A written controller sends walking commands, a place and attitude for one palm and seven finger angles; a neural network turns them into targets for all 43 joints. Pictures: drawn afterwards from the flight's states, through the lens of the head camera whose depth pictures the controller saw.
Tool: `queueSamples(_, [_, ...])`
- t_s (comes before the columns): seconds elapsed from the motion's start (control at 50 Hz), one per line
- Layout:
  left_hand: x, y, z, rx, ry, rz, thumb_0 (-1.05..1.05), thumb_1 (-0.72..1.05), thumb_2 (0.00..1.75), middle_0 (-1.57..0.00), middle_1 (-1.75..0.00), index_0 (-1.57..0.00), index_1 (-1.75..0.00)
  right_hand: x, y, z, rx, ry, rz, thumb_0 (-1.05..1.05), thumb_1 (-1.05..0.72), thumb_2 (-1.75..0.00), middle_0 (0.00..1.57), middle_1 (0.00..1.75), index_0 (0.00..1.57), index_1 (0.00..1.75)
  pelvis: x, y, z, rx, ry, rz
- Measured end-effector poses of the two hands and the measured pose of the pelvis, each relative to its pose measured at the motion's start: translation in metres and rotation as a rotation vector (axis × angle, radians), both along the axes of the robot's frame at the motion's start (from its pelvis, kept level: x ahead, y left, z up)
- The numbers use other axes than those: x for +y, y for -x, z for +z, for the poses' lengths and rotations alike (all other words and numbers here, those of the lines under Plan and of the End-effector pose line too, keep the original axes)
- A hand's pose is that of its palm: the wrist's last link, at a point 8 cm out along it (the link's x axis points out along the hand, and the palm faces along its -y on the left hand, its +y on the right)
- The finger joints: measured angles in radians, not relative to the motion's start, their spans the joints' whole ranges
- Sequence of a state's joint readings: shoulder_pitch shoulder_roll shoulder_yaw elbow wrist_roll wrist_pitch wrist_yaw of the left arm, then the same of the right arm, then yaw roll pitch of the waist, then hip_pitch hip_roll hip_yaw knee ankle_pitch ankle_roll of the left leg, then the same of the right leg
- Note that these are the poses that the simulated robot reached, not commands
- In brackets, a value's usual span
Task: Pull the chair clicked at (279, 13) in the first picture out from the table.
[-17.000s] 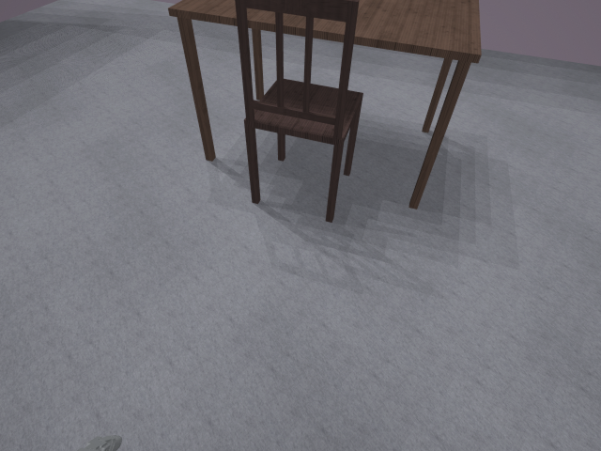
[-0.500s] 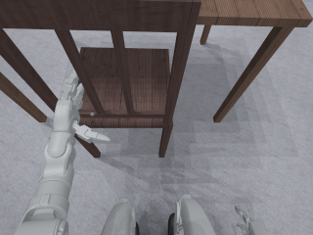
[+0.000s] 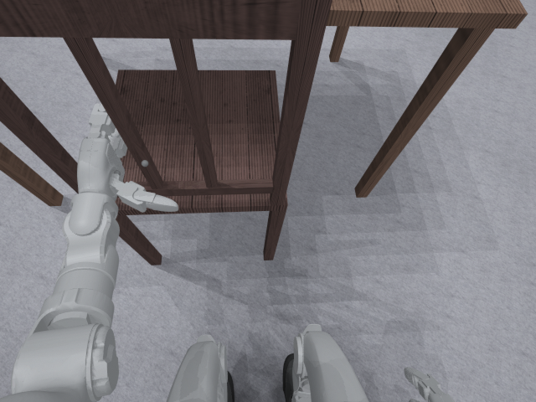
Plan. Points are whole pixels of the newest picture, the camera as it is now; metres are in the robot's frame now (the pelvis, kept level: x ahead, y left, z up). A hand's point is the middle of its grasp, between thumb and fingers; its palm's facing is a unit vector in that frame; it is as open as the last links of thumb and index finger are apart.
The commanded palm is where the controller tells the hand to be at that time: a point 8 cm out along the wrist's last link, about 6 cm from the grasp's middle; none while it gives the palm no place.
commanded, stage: push the fingers through the gap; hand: left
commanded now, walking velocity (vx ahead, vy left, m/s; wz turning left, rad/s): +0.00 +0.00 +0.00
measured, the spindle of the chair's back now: (129, 132) +0.49 +0.19 +0.05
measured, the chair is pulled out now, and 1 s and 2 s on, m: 0.00 0.00 0.03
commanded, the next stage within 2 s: hook a spindle and tug to test in 0.42 s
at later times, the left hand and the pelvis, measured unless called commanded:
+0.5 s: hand (145, 160) +0.46 +0.17 +0.03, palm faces -0.01 -1.00 -0.04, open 16.9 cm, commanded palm +0.43 +0.21 +0.02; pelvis +0.00 +0.01 +0.00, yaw +0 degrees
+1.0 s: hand (151, 160) +0.46 +0.16 +0.02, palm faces +0.01 -1.00 -0.03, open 13.6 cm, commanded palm +0.44 +0.20 +0.02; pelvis +0.00 +0.00 +0.00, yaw +0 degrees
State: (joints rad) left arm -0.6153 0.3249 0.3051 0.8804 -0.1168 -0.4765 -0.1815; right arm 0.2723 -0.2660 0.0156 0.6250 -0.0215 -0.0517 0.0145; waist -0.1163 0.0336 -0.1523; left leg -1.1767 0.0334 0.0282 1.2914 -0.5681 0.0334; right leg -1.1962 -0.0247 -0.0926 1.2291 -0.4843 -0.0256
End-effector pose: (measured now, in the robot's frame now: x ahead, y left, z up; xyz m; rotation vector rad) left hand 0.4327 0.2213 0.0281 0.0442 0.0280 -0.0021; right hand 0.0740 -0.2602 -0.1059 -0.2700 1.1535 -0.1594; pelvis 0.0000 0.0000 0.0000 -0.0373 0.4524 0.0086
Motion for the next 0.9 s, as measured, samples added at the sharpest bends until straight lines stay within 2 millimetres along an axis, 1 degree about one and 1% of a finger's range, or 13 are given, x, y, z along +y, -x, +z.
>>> queueSamples(0.16, [-0.003,-0.012,-0.004,0.005,0.009,0.009,-0.01,-0.5,0.3,-0.06,-0.08,-0.06,-0.08,0.004,0.013,-0.001,0.038,-0.001,-0.016,0.01,-0.9,-0.9,0.21,0.3,0.2,0.3,0.004,0.001,-0.002,0.012,0.003,-0.006])
queueSamples(0.3, [0.003,-0.01,-0.006,0.009,0.003,0.015,-0.01,-0.5,0.3,-0.06,-0.08,-0.06,-0.08,0.008,0.02,0.0,0.063,-0.008,-0.028,0.01,-0.9,-0.9,0.21,0.3,0.2,0.3,0.006,0.0,-0.001,0.011,0.004,-0.011])
queueSamples(0.42, [0.006,-0.005,-0.005,0.005,0.006,0.011,-0.01,-0.5,0.3,-0.06,-0.08,-0.06,-0.08,0.01,0.017,0.002,0.066,-0.005,-0.023,0.01,-0.9,-0.9,0.21,0.3,0.2,0.3,0.008,-0.001,0.001,0.006,0.009,-0.006])
queueSamples(0.52, [-0.002,-0.004,0.001,-0.014,0.009,-0.006,-0.01,-0.5,0.3,-0.06,-0.08,-0.06,-0.08,0.01,0.011,0.003,0.052,-0.006,-0.015,0.01,-0.9,-0.9,0.21,0.3,0.2,0.3,0.009,-0.002,0.003,0.002,0.011,-0.002])
queueSamples(0.6, [-0.008,-0.003,0.001,-0.007,0.012,-0.005,-0.01,-0.5,0.3,-0.06,-0.1,-0.07,-0.1,0.01,0.005,0.004,0.032,-0.011,-0.014,0.01,-0.9,-0.9,0.21,0.3,0.2,0.3,0.009,-0.002,0.004,-0.002,0.008,-0.003])
queueSamples(0.66, [-0.01,-0.001,-0.001,-0.001,0.013,0.004,-0.01,-0.5,0.3,-0.08,-0.15,-0.09,-0.15,0.01,0.001,0.005,0.017,-0.015,-0.012,0.01,-0.9,-0.9,0.21,0.3,0.2,0.3,0.008,-0.002,0.004,-0.005,0.005,-0.005])
queueSamples(0.72, [-0.008,0.0,-0.003,0.0,0.007,0.017,-0.01,-0.5,0.3,-0.11,-0.25,-0.12,-0.25,0.01,-0.001,0.005,0.008,-0.016,-0.008,0.01,-0.9,-0.9,0.21,0.3,0.2,0.3,0.006,-0.001,0.003,-0.006,0.002,-0.007])
queueSamples(0.82, [-0.003,0.0,-0.003,-0.013,-0.008,0.025,-0.01,-0.5,0.3,-0.18,-0.47,-0.19,-0.47,0.008,-0.001,0.001,0.014,-0.013,0.001,0.01,-0.9,-0.9,0.21,0.3,0.2,0.3,0.004,0.001,0.0,-0.004,0.003,-0.003])
queueSamples(0.9, [-0.004,-0.002,-0.001,-0.019,-0.011,0.012,-0.01,-0.49,0.31,-0.24,-0.67,-0.25,-0.67,0.006,0.001,-0.002,0.028,-0.013,0.002,0.01,-0.9,-0.9,0.21,0.3,0.2,0.3,0.003,0.001,-0.001,-0.001,0.003,0.001])
